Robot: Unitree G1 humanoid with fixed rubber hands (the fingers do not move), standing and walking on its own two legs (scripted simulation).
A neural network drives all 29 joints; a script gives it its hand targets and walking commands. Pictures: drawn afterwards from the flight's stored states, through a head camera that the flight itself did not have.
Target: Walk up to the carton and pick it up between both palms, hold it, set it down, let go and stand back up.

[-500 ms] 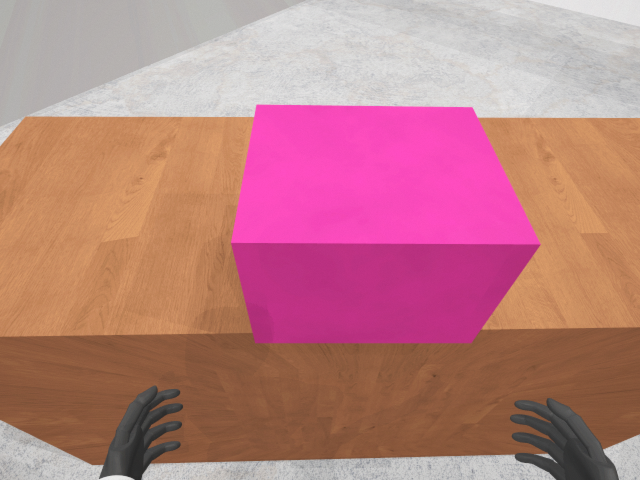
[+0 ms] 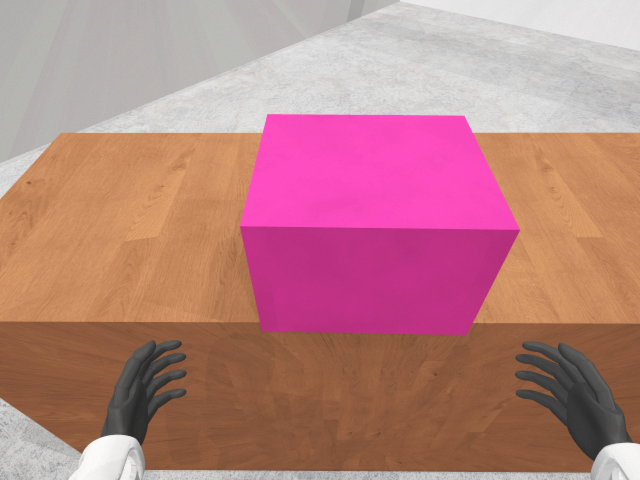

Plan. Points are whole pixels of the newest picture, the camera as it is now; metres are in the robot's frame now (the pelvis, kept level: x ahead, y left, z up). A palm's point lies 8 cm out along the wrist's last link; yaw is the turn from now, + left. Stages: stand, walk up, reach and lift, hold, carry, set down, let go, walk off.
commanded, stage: reach and lift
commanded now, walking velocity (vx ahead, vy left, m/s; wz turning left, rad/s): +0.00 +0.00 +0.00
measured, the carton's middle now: (364, 221) +0.45 -0.02 +0.10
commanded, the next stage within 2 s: none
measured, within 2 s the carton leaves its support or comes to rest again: neither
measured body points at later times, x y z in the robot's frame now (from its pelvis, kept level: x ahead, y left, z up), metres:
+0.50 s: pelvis +0.02 +0.01 +0.00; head +0.02 +0.01 +0.45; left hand +0.27 +0.24 +0.12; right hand +0.28 -0.25 +0.11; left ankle +0.01 +0.13 -0.75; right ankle +0.02 -0.09 -0.75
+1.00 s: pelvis +0.02 +0.00 +0.00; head +0.02 +0.01 +0.45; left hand +0.32 +0.25 +0.17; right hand +0.34 -0.25 +0.16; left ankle +0.01 +0.13 -0.75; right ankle +0.02 -0.09 -0.75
